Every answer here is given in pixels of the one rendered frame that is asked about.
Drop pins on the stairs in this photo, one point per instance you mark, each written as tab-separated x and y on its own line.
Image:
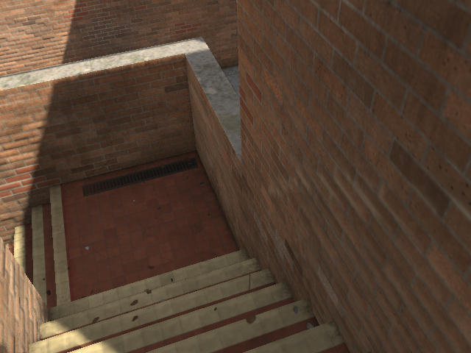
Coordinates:
223	305
33	250

